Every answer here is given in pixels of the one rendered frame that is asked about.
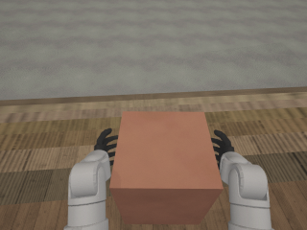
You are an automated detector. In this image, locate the right robot forearm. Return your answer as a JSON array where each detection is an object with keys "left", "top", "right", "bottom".
[{"left": 220, "top": 151, "right": 274, "bottom": 230}]

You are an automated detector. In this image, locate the left robot forearm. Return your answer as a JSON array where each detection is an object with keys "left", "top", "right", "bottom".
[{"left": 63, "top": 149, "right": 111, "bottom": 230}]

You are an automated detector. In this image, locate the robot left hand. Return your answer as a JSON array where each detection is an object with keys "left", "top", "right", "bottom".
[{"left": 94, "top": 128, "right": 119, "bottom": 166}]

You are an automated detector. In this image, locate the robot right hand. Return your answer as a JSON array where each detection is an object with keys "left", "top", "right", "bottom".
[{"left": 211, "top": 129, "right": 234, "bottom": 169}]

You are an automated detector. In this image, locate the carton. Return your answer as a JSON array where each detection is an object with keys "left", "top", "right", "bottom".
[{"left": 109, "top": 111, "right": 224, "bottom": 225}]

